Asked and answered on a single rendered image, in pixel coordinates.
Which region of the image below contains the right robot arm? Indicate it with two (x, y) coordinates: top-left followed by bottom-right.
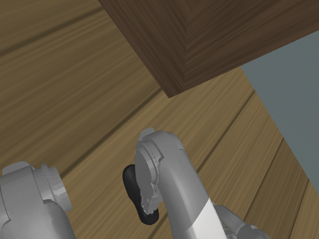
(237, 224), (271, 239)

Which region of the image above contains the right robot foot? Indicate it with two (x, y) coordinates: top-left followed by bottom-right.
(123, 164), (159, 225)

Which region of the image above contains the right robot hand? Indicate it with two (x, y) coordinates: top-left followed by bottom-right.
(212, 201), (246, 239)

